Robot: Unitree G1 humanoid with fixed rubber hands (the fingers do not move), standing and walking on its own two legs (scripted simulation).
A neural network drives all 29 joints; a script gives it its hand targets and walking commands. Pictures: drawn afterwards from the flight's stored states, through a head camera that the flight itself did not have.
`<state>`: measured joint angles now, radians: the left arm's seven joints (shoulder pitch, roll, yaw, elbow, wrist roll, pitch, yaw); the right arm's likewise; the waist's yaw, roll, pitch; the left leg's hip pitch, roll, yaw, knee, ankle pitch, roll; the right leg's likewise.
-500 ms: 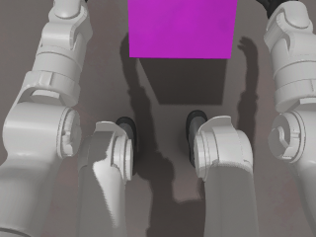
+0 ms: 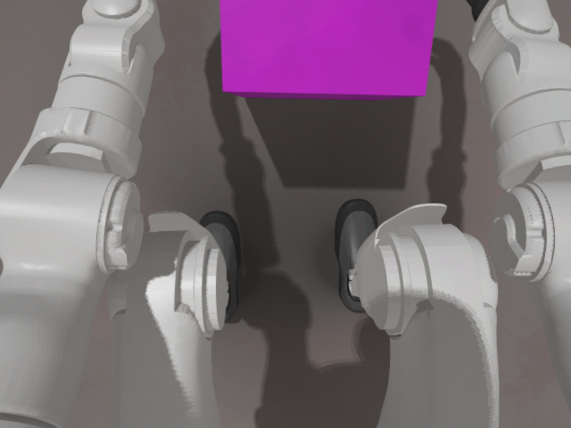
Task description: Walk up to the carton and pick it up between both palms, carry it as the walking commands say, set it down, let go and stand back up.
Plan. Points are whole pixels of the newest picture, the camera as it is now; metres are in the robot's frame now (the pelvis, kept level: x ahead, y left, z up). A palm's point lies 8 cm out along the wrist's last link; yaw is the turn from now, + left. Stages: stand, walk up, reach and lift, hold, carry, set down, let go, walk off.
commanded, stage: reach and lift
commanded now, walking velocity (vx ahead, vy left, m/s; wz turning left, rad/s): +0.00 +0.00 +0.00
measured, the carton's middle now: (318, 22) +0.52 -0.05 -0.26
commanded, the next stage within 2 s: none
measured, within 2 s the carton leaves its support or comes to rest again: leaves its support in 1.20 s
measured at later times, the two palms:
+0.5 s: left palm out of the picture +0.56 +0.11 -0.19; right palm out of the picture +0.54 -0.20 -0.19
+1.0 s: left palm out of the picture +0.55 +0.11 -0.19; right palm out of the picture +0.53 -0.19 -0.19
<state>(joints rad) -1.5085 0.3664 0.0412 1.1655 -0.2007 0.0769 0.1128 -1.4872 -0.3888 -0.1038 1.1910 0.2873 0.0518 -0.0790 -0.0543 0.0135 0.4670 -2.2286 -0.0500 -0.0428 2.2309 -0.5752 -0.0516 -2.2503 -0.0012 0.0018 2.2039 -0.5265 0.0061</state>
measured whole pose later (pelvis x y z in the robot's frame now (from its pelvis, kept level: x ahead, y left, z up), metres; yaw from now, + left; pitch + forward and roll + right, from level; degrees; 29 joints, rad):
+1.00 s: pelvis +0.01 +0.00 +0.00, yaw +1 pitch +33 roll -1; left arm -1.52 0.28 0.09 1.17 -0.11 0.13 0.12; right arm -1.49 -0.33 -0.13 1.16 0.17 0.12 -0.05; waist -0.07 0.04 0.46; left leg -2.23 -0.08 -0.04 2.24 -0.59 -0.05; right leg -2.24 0.00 0.02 2.21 -0.56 0.03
